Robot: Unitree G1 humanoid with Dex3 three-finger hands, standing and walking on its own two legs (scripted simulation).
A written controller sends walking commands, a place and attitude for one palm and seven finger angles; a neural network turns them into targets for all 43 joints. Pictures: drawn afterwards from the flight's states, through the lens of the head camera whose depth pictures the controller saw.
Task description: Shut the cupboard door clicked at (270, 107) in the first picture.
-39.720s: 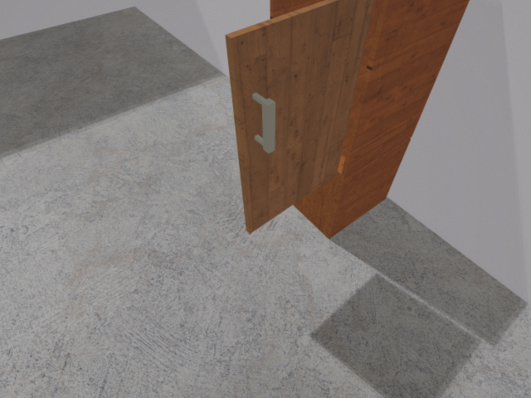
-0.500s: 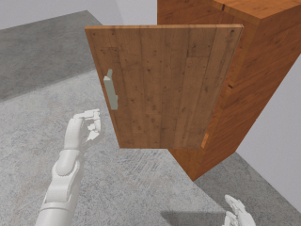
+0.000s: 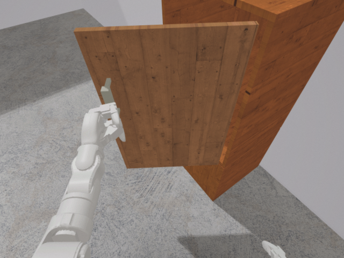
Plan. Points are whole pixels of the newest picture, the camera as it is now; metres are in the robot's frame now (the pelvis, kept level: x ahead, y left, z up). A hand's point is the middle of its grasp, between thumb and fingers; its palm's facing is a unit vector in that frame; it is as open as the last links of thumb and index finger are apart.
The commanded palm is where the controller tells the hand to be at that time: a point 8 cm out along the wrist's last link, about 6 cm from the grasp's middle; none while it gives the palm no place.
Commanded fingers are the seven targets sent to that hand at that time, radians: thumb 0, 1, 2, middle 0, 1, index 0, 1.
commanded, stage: bring the fist close to the handle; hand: left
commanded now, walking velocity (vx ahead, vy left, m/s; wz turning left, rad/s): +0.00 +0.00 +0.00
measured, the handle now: (112, 102) +0.49 +0.17 +0.09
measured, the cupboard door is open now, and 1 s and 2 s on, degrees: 57 50 35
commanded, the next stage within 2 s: push the door shut along its arc in 0.24 s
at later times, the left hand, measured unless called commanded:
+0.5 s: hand (118, 126) +0.40 +0.14 +0.10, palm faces +0.02 -1.00 -0.02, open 3.1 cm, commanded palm +0.38 +0.19 +0.09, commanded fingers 0.00 0.90 0.90 -1.30 -1.50 -1.30 -1.50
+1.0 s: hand (130, 107) +0.46 +0.12 +0.10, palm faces -0.13 -0.99 -0.03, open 3.1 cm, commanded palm +0.46 +0.17 +0.09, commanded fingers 0.00 0.90 0.90 -1.30 -1.50 -1.30 -1.50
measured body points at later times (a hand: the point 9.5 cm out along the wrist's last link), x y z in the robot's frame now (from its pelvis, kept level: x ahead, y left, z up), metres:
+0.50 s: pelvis -0.01 +0.00 +0.00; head +0.03 -0.01 +0.45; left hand +0.39 +0.19 +0.10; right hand +0.11 -0.25 -0.11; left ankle +0.01 +0.13 -0.71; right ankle +0.01 -0.11 -0.71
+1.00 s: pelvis -0.01 +0.01 -0.01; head +0.06 +0.01 +0.43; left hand +0.46 +0.17 +0.10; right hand +0.02 -0.25 -0.14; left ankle +0.01 +0.13 -0.71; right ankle +0.01 -0.10 -0.71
